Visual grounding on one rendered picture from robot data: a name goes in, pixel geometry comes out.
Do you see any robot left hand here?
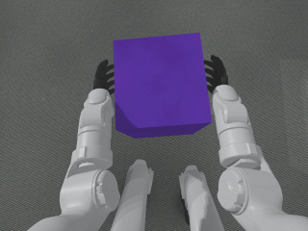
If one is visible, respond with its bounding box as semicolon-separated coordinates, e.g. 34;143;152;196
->
93;59;115;95

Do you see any carton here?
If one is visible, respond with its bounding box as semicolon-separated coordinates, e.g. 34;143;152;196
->
113;33;212;139

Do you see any robot right hand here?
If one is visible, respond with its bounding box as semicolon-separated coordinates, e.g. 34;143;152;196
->
203;55;229;94

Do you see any right robot upper arm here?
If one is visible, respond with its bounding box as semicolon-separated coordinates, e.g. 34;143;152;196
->
217;167;308;231

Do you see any right robot forearm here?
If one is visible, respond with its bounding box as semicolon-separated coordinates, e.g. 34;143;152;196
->
210;85;283;199

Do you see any robot left thigh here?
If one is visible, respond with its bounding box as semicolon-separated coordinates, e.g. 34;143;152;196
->
110;164;154;231

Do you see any robot right thigh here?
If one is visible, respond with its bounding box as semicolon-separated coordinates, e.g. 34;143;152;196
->
178;169;225;231

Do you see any left robot upper arm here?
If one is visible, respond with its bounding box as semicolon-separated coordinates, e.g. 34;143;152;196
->
27;168;120;231

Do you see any left robot forearm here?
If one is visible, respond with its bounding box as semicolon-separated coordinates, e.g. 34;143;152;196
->
60;89;115;209

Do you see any robot thigh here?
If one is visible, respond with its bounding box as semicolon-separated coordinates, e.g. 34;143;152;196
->
110;164;154;231
178;169;225;231

